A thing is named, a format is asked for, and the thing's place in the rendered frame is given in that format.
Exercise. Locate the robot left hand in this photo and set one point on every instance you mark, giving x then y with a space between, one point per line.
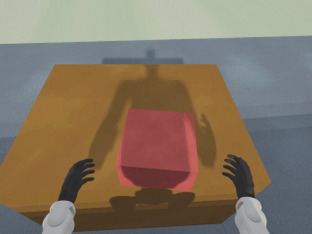
73 181

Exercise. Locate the robot right forearm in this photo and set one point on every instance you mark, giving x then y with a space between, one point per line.
249 217

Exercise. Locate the pedestal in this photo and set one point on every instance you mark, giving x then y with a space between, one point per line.
81 112

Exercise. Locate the robot right hand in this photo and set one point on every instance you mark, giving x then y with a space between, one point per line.
242 178

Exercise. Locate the robot left forearm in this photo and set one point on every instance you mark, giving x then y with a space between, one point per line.
60 218

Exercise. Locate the carton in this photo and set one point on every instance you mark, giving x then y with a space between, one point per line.
158 149

